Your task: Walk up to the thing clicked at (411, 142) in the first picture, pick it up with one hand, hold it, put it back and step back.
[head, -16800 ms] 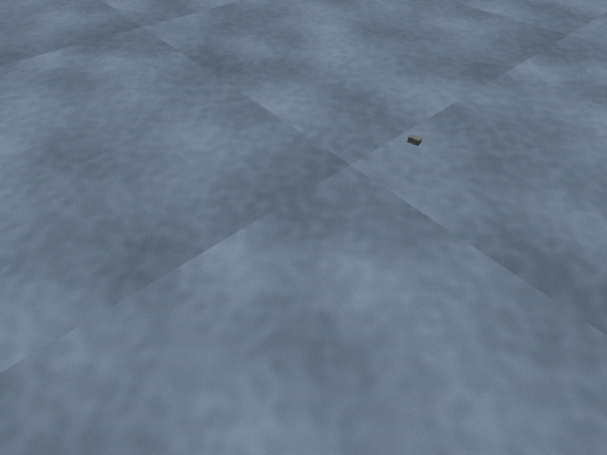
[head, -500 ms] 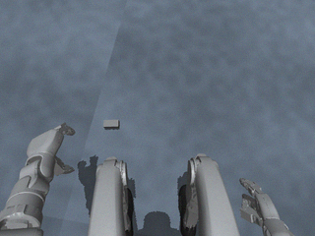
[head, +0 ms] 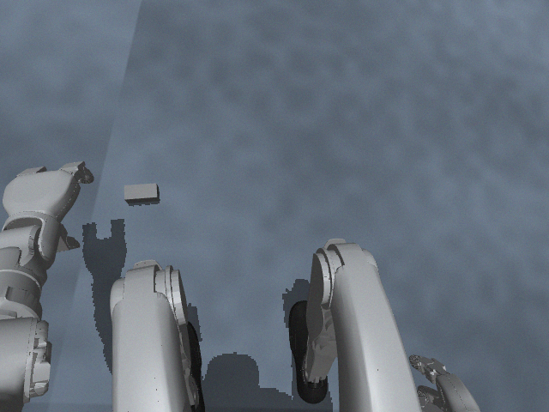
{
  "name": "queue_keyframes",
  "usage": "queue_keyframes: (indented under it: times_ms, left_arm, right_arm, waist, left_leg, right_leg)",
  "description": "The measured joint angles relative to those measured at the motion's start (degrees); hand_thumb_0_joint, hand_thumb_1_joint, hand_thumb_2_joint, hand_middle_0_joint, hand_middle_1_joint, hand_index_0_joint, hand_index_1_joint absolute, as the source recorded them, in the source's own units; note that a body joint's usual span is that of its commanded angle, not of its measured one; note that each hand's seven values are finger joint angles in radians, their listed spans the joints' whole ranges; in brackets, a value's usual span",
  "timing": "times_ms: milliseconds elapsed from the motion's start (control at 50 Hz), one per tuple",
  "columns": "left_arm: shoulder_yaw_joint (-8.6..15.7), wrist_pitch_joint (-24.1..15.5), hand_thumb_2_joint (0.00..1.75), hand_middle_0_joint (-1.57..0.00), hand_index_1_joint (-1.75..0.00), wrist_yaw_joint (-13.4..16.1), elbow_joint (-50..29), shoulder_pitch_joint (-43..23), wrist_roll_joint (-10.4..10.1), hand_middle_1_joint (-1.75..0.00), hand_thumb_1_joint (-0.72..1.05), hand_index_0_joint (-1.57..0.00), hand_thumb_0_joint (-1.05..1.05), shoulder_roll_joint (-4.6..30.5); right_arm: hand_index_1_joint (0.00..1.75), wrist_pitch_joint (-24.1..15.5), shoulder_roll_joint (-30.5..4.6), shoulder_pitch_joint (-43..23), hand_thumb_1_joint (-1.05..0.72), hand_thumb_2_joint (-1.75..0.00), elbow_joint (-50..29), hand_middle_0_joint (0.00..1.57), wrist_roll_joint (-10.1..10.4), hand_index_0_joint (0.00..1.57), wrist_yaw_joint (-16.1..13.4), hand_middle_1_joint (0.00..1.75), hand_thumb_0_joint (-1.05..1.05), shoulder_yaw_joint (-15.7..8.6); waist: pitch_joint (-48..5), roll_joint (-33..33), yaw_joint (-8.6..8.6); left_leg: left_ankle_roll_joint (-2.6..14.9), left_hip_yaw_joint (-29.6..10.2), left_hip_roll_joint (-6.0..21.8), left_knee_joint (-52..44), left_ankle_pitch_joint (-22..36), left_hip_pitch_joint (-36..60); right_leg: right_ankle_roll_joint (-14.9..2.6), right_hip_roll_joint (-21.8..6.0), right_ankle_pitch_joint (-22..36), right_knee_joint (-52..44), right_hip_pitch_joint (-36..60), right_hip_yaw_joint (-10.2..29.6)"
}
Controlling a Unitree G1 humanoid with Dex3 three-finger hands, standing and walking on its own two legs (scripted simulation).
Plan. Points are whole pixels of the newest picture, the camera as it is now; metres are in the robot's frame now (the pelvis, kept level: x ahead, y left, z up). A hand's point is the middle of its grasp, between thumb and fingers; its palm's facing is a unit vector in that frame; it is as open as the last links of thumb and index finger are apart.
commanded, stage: rise first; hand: left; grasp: from above
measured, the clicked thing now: (142, 193) +0.51 +0.22 -0.36
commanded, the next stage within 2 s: none
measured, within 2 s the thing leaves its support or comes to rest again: neither
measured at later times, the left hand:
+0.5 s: hand (80, 204) +0.44 +0.29 -0.21, palm faces -0.46 -0.03 -0.89, open 11.8 cm
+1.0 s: hand (91, 200) +0.45 +0.28 -0.23, palm faces -0.46 -0.03 -0.89, open 11.9 cm
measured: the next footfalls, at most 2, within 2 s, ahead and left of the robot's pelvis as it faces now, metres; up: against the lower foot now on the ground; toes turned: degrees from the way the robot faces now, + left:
none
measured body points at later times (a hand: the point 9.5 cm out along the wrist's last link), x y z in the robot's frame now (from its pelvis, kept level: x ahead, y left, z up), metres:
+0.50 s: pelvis +0.01 +0.00 -0.04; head +0.24 +0.06 +0.34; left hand +0.46 +0.28 -0.15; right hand +0.08 -0.28 -0.15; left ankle +0.09 +0.13 -0.34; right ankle +0.10 -0.13 -0.34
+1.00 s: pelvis +0.01 +0.00 -0.05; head +0.26 +0.06 +0.33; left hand +0.47 +0.28 -0.18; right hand +0.07 -0.28 -0.16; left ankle +0.09 +0.13 -0.34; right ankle +0.10 -0.13 -0.34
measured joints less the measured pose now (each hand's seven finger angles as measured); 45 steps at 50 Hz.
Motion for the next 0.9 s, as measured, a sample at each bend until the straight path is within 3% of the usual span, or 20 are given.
queue_keyframes:
  times_ms: [200,360,900]
  left_arm:
    - [0.2,-1.0,0.69,-0.41,-0.65,3.2,4.0,-3.5,5.0,-0.65,-0.14,-0.42,0.0,0.9]
    - [0.2,-1.2,0.69,-0.41,-0.66,5.3,7.3,-5.9,7.3,-0.66,-0.14,-0.42,0.0,1.9]
    - [1.2,0.1,0.69,-0.4,-0.68,7.3,9.0,-7.4,7.0,-0.69,-0.15,-0.42,0.0,3.0]
  right_arm:
    - [0.29,0.4,0.3,-1.2,-0.91,-0.9,0.2,0.2,-1.5,0.2,0.9,0.3,0.01,0.8]
    - [0.29,0.3,0.5,-1.6,-0.91,-0.9,0.6,0.2,-2.6,0.2,1.4,0.3,0.01,1.3]
    - [0.29,-0.4,-0.3,-0.6,-0.91,-0.9,0.4,0.2,-3.6,0.2,2.3,0.3,0.01,2.4]
  waist:
    - [0.8,-0.2,-0.93]
    - [1.4,-0.5,-1.64]
    - [3.0,-0.6,-3.46]
  left_leg:
    - [0.14,-0.3,0.0,3.3,-0.6,-2.9]
    - [0.08,-0.6,0.1,5.3,-0.9,-4.6]
    - [-0.2,-1.4,0.0,8.7,-2.4,-7.4]
  right_leg:
    - [0.23,0.2,-0.5,3.2,-2.8,0.1]
    - [0.22,0.4,-0.6,5.0,-4.6,0.2]
    - [0.3,0.7,-1.9,8.2,-7.3,0.0]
